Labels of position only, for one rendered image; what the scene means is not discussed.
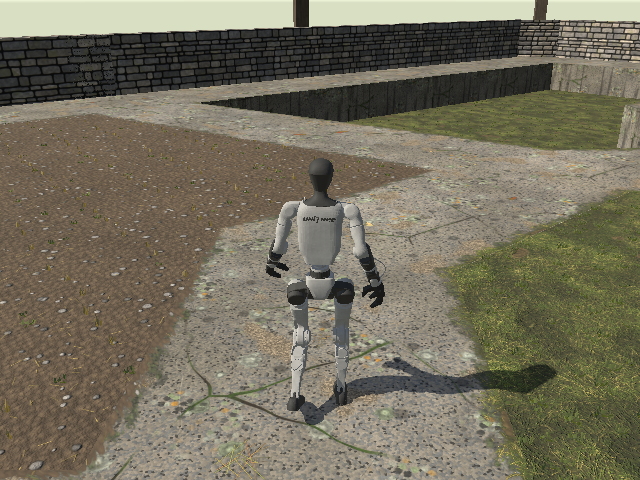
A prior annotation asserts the right robot upper arm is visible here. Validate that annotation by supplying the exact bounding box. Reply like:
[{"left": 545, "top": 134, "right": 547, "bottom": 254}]
[{"left": 341, "top": 202, "right": 369, "bottom": 259}]

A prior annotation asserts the robot right forearm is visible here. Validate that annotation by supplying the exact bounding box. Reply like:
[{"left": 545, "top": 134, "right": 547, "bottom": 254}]
[{"left": 359, "top": 243, "right": 382, "bottom": 287}]

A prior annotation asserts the left robot upper arm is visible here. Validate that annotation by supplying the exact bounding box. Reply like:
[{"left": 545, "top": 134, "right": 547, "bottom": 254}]
[{"left": 272, "top": 201, "right": 300, "bottom": 255}]

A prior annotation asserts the right robot thigh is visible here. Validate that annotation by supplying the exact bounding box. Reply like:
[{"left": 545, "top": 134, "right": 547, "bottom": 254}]
[{"left": 333, "top": 278, "right": 355, "bottom": 345}]

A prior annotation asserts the robot left forearm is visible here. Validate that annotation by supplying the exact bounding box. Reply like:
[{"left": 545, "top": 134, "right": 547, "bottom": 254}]
[{"left": 267, "top": 239, "right": 283, "bottom": 268}]

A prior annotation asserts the right robot shin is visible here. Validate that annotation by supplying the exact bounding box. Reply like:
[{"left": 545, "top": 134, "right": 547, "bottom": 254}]
[{"left": 335, "top": 328, "right": 349, "bottom": 392}]

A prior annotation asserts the robot right hand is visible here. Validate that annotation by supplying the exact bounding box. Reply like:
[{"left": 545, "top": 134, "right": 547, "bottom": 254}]
[{"left": 362, "top": 282, "right": 385, "bottom": 308}]

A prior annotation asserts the robot left hand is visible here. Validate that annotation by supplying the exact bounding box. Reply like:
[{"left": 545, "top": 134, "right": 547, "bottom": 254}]
[{"left": 265, "top": 262, "right": 289, "bottom": 278}]

